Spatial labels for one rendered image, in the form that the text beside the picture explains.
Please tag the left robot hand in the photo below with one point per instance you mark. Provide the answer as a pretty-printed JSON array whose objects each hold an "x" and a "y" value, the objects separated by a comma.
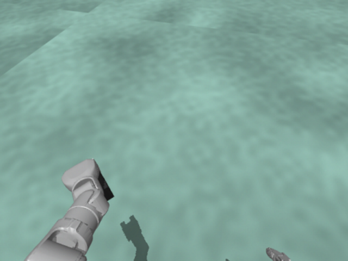
[{"x": 87, "y": 167}]

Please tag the right robot hand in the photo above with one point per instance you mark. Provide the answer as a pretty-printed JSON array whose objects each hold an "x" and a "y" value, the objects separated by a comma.
[{"x": 276, "y": 256}]

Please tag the left robot arm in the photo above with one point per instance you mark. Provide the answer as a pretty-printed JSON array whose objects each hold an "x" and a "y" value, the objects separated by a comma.
[{"x": 70, "y": 237}]

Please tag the small box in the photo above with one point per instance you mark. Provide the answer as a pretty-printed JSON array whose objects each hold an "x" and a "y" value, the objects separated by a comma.
[{"x": 107, "y": 192}]

